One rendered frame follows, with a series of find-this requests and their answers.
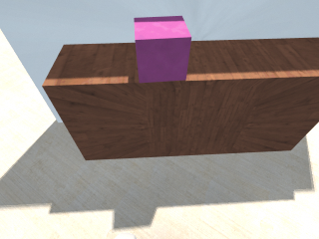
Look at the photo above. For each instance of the carton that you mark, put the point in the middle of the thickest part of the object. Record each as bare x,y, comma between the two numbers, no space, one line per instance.
162,48

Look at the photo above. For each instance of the pedestal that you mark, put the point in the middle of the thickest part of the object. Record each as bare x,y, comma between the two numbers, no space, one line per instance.
239,96

